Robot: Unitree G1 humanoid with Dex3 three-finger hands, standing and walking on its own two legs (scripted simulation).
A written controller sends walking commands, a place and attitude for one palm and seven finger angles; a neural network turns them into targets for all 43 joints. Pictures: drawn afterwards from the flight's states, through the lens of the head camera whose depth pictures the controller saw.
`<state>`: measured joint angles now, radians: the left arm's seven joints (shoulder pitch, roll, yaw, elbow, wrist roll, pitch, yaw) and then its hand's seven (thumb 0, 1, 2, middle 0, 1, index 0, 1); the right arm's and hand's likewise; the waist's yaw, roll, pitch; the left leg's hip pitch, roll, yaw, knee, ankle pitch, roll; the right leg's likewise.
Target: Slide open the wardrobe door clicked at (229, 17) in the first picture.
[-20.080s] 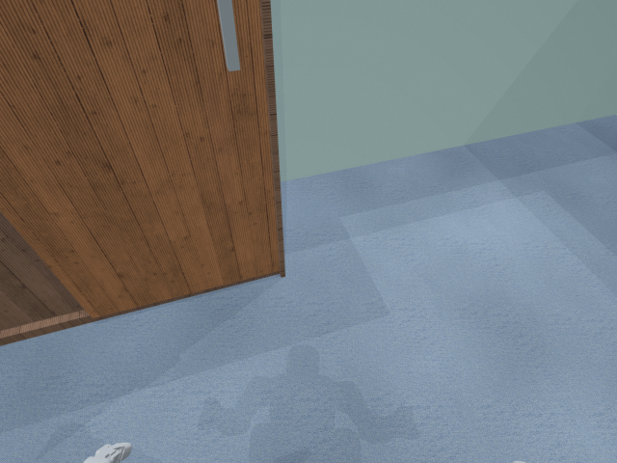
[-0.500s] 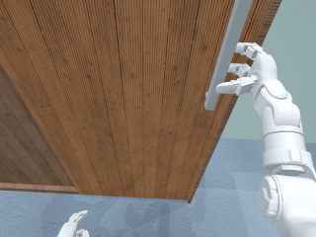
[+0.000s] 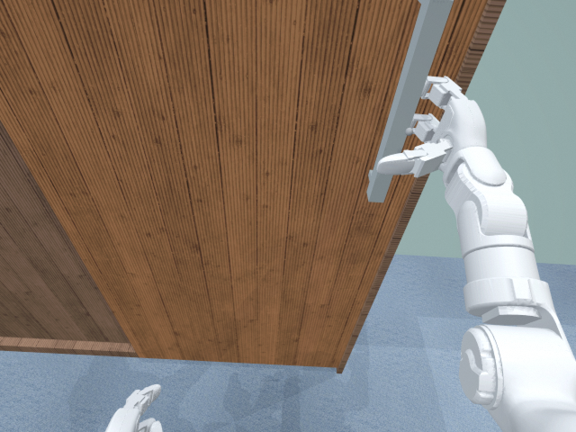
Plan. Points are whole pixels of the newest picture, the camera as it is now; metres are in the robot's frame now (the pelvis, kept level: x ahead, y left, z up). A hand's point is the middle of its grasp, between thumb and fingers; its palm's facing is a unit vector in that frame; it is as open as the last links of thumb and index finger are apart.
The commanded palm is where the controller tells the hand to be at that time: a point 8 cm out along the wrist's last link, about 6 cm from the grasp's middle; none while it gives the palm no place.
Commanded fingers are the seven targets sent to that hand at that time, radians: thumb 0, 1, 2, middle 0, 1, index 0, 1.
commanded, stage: slide the fingers in behind the handle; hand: right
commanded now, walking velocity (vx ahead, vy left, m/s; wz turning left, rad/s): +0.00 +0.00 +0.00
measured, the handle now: (396, 110) +0.48 -0.10 +0.25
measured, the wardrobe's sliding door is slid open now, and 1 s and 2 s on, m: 0.00 0.00 0.00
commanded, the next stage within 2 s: grip the handle and tug to test in 1.38 s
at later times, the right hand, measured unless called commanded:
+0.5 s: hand (404, 132) +0.43 -0.11 +0.25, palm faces -0.03 +1.00 +0.01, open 14.0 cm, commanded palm +0.40 -0.16 +0.24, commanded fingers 0.00 0.50 -0.30 0.30 1.20 0.30 1.20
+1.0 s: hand (387, 132) +0.43 -0.08 +0.25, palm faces -0.03 +1.00 +0.00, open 14.0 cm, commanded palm +0.41 -0.14 +0.24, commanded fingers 0.00 0.50 -0.30 0.30 1.20 0.30 1.20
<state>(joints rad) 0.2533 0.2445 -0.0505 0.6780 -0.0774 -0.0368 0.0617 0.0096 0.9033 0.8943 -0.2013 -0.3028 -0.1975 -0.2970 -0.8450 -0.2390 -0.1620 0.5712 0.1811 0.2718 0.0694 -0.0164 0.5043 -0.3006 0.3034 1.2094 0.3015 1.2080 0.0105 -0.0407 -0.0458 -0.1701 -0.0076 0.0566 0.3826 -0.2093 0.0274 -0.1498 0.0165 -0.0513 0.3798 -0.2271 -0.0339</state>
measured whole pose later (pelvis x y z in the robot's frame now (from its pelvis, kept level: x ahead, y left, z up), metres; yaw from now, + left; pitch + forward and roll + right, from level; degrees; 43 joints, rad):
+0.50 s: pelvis +0.01 +0.00 +0.00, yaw +0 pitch +0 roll +0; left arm 0.22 0.24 -0.05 0.66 -0.07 0.02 0.06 0.01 0.90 0.89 -0.20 -0.30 -0.20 -0.30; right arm -0.80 -0.22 -0.16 0.47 0.18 0.36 0.04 -0.02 0.50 -0.30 0.30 1.20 0.30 1.20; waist 0.00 -0.04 -0.05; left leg -0.15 -0.01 0.06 0.37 -0.22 0.03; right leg -0.13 0.01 -0.05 0.37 -0.24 -0.03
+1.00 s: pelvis +0.00 +0.00 +0.00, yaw -1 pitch -1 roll +0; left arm 0.20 0.22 -0.06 0.68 -0.06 0.03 0.06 0.01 0.90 0.89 -0.20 -0.30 -0.20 -0.30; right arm -0.86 -0.16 -0.11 0.51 0.17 0.40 -0.04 -0.02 0.50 -0.30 0.29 1.20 0.29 1.20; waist 0.00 -0.04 -0.05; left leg -0.15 -0.01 0.07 0.38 -0.21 0.03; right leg -0.13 0.02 -0.04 0.37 -0.23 -0.03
